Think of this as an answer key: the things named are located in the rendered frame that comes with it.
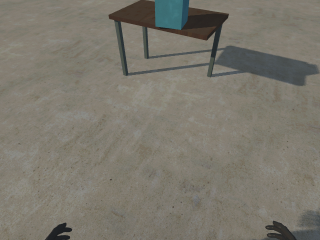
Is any robot left hand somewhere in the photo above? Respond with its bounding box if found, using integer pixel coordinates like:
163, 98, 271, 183
45, 222, 72, 240

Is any table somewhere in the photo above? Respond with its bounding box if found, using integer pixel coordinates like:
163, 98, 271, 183
108, 0, 229, 77

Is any robot right hand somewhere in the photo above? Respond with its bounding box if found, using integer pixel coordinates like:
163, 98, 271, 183
265, 221, 297, 240

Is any carton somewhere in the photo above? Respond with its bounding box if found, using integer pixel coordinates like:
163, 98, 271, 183
155, 0, 189, 30

